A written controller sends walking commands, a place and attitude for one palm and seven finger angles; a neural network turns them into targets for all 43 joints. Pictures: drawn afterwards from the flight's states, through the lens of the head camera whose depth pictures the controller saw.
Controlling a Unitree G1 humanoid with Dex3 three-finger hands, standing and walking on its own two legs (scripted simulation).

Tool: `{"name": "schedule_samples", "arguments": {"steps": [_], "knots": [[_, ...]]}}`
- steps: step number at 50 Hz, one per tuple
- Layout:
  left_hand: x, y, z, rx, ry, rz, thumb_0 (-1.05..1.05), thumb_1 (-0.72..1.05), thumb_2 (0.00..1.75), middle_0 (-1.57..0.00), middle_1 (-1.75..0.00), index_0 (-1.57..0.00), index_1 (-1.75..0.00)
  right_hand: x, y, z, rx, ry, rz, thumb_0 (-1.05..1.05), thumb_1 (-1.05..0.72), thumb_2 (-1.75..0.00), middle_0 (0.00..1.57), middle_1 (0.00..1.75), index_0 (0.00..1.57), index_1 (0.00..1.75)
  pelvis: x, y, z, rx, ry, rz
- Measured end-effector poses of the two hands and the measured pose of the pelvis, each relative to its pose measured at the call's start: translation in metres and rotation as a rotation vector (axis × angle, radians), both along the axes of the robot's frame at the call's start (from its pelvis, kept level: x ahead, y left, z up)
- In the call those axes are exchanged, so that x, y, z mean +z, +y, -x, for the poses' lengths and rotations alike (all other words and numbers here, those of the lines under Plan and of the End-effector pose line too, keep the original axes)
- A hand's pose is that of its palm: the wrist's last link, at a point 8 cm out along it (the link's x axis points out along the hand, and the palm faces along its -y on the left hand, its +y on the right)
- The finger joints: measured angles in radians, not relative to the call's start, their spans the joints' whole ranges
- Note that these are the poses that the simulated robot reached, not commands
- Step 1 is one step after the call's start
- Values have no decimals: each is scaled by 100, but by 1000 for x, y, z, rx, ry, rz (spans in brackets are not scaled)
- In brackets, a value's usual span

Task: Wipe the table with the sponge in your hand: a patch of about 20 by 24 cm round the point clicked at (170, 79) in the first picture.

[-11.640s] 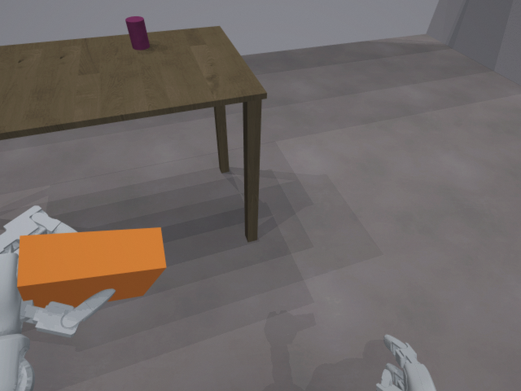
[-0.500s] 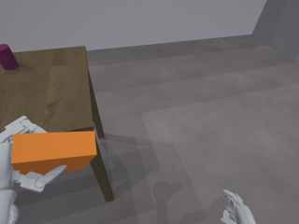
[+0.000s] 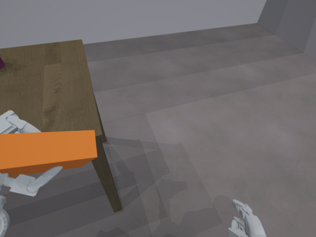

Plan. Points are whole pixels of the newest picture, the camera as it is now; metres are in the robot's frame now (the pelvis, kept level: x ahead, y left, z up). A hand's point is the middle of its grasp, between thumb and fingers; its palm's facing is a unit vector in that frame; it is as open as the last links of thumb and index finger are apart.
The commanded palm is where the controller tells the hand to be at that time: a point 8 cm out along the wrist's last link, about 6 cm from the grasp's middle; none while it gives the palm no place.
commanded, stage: shuffle to correct the standing spot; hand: left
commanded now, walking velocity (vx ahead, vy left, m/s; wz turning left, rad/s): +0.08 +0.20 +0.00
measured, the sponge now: (62, 153) +0.23 +0.21 +0.15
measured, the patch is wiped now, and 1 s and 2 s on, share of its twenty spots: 0.00 0.00 0.00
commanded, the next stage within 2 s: come to a stop and stand still in 1.14 s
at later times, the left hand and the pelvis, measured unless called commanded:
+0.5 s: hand out of the picture +0.24 +0.34 +0.18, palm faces +0.39 -0.79 -0.47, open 9.2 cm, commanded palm +0.18 +0.37 +0.20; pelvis +0.02 +0.09 +0.00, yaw +0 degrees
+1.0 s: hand out of the picture +0.23 +0.45 +0.20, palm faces +0.36 -0.82 -0.45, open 9.2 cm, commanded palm +0.18 +0.49 +0.20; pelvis +0.02 +0.21 +0.01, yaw -1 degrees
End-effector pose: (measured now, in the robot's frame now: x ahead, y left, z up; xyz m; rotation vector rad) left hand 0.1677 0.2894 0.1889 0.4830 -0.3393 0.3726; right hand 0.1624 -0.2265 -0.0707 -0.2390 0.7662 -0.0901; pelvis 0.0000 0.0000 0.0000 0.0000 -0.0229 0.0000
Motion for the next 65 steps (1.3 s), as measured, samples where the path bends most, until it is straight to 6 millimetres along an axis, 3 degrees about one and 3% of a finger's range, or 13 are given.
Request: {"name": "schedule_samples", "arguments": {"steps": [5,11,16,20,24,30,38,43,49,55,59,62,65], "knots": [[8,3,-18,-16,26,-13,-1,-43,104,-83,-136,-83,-137,3,21,7,-5,-13,-55,1,-91,-90,20,30,20,30,10,7,-7,-11,9,0],[15,5,-26,-81,25,-35,-1,-43,104,-83,-136,-83,-137,-4,27,7,-8,32,-58,1,-91,-90,20,30,20,30,10,24,-13,0,28,20],[9,36,-27,-45,69,-52,-1,-43,104,-83,-136,-83,-137,1,31,5,-47,73,6,1,-91,-90,20,30,20,30,13,48,-21,-3,28,-5],[5,67,-31,-36,58,-69,-1,-43,104,-83,-136,-83,-137,-2,45,-6,-87,35,53,1,-91,-90,20,30,20,30,2,77,-24,-3,5,-23],[6,89,-37,-23,49,-80,-1,-43,104,-83,-136,-83,-137,-1,77,-16,-73,-18,8,1,-91,-90,19,30,19,30,1,92,-22,-7,-1,-19],[13,105,-31,-42,8,-48,-1,-43,104,-83,-136,-83,-137,-4,126,-26,1,-32,-61,1,-91,-90,20,30,20,30,3,120,-24,4,7,8],[2,173,-33,-5,5,-31,-1,-43,104,-83,-136,-83,-137,-1,178,-25,-33,-24,-28,1,-91,-90,20,30,20,30,-1,172,-23,-7,-2,-3],[13,188,-32,-13,4,6,-1,-43,104,-83,-137,-83,-137,10,207,-14,-22,-30,-54,1,-91,-90,20,30,20,30,13,191,-21,-9,15,12],[27,194,-26,-62,22,-46,-1,-43,104,-83,-137,-83,-137,8,222,-7,-14,-34,-55,1,-91,-90,20,30,20,30,15,210,-20,-14,36,4],[14,228,-24,12,62,-20,-1,-43,104,-83,-137,-83,-137,-1,225,0,-32,31,-32,1,-91,-90,20,30,20,30,14,231,-21,-22,28,6],[4,245,-29,25,42,44,-1,-43,104,-83,-137,-83,-137,6,229,5,-55,56,29,1,-91,-90,20,30,20,30,16,248,-27,-14,15,-8],[2,255,-37,-20,-8,52,-1,-43,104,-83,-137,-83,-137,6,236,1,-82,29,84,1,-91,-90,20,30,20,30,7,269,-33,-10,0,1],[6,270,-47,-56,-44,12,-1,-43,104,-83,-137,-83,-137,4,252,-5,-132,2,83,1,-91,-90,20,30,20,30,1,283,-34,-10,-12,-9]]}}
